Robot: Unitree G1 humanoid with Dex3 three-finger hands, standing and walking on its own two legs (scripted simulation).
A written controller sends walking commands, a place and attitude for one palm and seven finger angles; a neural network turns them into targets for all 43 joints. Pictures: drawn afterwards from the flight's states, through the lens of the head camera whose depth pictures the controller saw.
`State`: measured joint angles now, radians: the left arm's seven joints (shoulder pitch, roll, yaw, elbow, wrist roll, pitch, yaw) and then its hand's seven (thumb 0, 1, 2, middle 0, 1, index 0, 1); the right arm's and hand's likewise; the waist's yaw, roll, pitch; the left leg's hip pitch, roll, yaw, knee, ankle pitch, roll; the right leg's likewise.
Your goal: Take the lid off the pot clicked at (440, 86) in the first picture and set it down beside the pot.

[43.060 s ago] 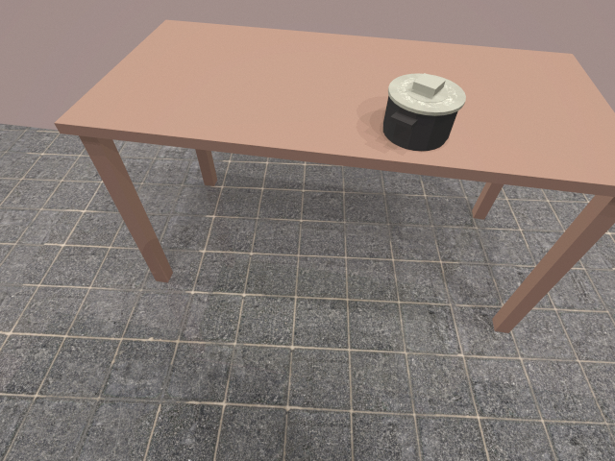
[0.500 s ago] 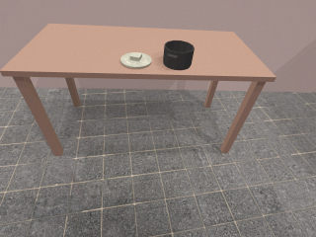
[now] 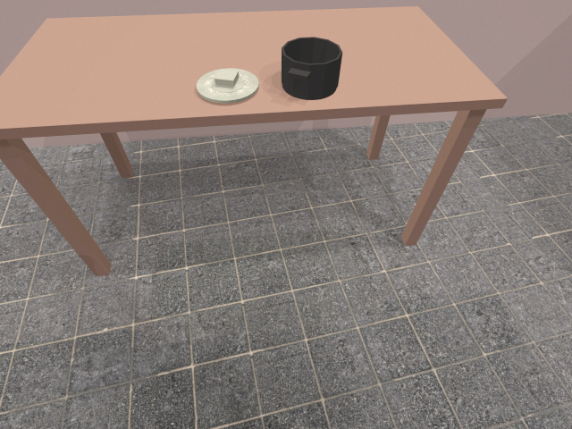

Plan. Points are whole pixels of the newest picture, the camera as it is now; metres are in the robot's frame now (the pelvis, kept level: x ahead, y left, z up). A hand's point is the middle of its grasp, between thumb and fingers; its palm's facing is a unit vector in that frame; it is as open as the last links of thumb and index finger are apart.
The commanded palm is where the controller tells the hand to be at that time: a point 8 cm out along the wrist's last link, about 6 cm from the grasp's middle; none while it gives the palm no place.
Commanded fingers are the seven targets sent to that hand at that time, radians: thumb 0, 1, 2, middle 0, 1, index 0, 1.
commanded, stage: let the arm hang, fingers relaxed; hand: left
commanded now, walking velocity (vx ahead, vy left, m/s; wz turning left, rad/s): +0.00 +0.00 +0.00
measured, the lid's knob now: (227, 77) +0.95 +0.17 +0.00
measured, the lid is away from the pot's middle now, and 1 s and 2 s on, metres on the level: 0.23 0.23 0.23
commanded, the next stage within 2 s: look to check the result in 1.00 s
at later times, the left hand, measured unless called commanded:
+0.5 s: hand out of the picture +0.06 +0.19 -0.17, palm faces -0.01 -0.98 -0.20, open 7.4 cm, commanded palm none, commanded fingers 0.00 0.90 0.90 -0.20 -0.30 -0.20 -0.30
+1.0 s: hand out of the picture +0.03 +0.19 -0.17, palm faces -0.02 -0.98 -0.20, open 7.3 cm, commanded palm none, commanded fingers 0.00 0.90 0.90 -0.20 -0.30 -0.20 -0.30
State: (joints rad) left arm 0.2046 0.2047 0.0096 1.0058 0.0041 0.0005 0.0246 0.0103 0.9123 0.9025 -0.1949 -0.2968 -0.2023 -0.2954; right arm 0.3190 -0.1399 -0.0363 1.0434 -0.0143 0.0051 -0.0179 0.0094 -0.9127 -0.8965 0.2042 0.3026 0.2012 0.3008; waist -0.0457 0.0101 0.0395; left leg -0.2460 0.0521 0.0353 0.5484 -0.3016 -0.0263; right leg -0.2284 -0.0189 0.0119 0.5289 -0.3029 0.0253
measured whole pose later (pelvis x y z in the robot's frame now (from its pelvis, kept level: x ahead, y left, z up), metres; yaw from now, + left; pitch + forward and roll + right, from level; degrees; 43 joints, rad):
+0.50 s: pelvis +0.02 +0.01 +0.01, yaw -1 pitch -1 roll +0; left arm 0.21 0.18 0.02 1.07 0.01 0.00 0.03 0.01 0.91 0.90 -0.20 -0.30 -0.20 -0.30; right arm 0.23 -0.15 -0.05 1.09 -0.01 0.00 -0.03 0.01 -0.91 -0.90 0.20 0.30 0.20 0.30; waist -0.02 -0.01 0.05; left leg -0.16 0.04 0.07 0.46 -0.29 -0.01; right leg -0.14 -0.03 0.04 0.44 -0.28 0.04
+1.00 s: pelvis +0.00 +0.02 +0.01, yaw -1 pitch -1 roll +0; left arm 0.22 0.18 0.01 1.09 0.01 0.00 0.03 0.01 0.92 0.90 -0.20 -0.30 -0.20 -0.30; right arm 0.25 -0.14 -0.04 1.11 -0.01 0.01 -0.03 0.01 -0.91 -0.90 0.20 0.30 0.20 0.30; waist -0.02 -0.01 0.05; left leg -0.17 0.04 0.07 0.45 -0.26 0.00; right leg -0.16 -0.03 0.04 0.42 -0.24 0.05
